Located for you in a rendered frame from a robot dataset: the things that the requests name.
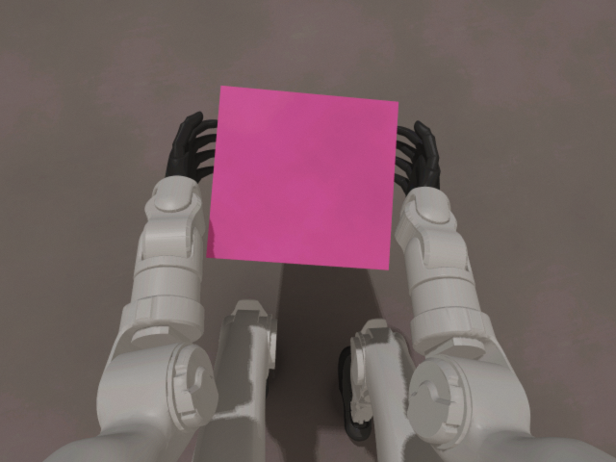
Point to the left robot shin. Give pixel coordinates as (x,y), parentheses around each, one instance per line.
(243,304)

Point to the left robot upper arm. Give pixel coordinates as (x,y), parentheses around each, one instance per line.
(150,404)

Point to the right robot upper arm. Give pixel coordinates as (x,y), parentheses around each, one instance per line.
(476,411)

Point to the left robot hand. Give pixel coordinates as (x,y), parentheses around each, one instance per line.
(183,159)

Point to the robot right foot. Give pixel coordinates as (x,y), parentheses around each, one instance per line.
(360,431)

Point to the left robot forearm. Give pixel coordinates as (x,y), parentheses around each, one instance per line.
(165,303)

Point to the carton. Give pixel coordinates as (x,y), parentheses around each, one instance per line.
(303,178)

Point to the right robot forearm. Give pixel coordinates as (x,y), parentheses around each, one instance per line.
(447,316)

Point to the right robot hand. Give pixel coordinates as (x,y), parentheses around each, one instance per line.
(424,170)

